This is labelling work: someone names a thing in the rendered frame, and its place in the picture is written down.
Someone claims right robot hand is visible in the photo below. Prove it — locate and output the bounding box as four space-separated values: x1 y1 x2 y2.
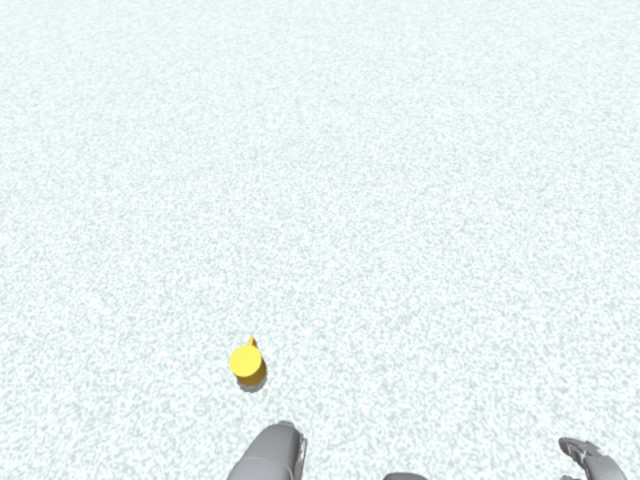
559 437 628 480

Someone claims mug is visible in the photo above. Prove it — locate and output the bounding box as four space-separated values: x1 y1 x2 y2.
229 337 267 386

